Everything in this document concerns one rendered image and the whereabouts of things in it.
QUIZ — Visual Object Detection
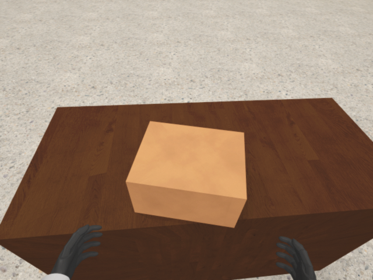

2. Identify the pedestal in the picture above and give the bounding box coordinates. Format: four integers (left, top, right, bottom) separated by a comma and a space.
0, 98, 373, 280

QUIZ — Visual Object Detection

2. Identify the left robot hand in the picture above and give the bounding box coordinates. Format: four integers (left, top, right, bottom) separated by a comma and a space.
50, 225, 103, 280

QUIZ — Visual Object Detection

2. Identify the right robot hand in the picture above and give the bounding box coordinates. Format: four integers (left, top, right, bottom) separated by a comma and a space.
276, 236, 316, 280

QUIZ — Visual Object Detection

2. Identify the carton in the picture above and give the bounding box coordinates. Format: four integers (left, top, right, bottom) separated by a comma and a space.
126, 121, 247, 228

